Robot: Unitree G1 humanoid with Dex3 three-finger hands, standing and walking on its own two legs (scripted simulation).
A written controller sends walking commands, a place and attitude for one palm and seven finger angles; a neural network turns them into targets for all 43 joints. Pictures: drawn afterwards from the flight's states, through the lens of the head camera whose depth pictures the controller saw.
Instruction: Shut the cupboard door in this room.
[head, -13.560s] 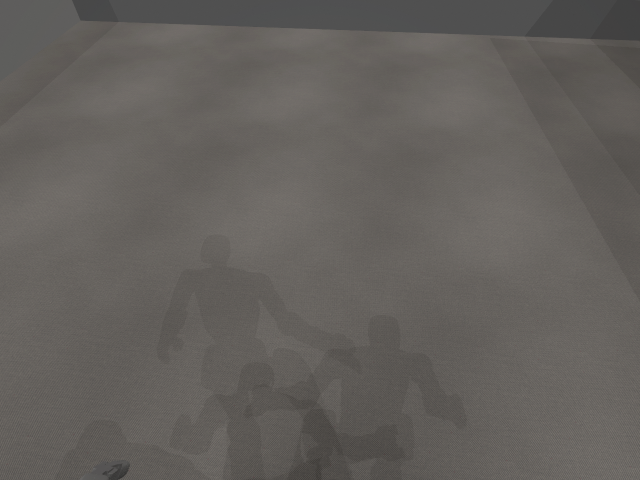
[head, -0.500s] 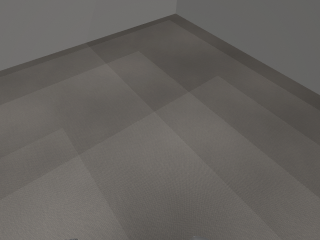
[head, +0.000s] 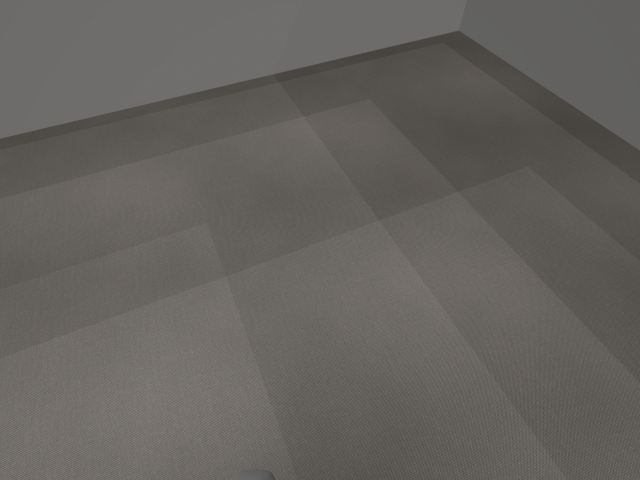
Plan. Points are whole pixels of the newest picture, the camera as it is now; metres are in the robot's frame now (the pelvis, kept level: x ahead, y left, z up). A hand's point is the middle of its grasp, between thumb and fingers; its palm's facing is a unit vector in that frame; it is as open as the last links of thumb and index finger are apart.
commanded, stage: turn or walk to find it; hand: left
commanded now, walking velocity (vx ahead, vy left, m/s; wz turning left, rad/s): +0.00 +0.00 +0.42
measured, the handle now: out of the picture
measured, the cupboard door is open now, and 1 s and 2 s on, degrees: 77 77 77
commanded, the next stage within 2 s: none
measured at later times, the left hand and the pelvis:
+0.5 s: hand out of the picture +0.03 +0.24 -0.16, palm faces +0.20 -0.95 -0.25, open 7.4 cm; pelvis -0.03 +0.02 +0.00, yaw +10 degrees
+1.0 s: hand out of the picture -0.11 +0.19 -0.17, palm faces +0.45 -0.86 -0.25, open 7.3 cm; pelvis -0.06 -0.01 +0.00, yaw +25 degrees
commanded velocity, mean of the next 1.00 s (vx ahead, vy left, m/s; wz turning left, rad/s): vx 0.00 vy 0.00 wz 0.42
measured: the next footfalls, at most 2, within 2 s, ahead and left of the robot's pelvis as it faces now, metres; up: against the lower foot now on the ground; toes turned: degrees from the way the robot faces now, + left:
left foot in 0.08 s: +0.02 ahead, +0.14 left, +0.00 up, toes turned +7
right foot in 0.58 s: +0.02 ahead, -0.10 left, +0.00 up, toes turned +10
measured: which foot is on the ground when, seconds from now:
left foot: up 0.00-0.06, down 0.08-0.60, up 0.62-1.00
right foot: down 0.00-0.08, up 0.10-0.56, down 0.58-1.00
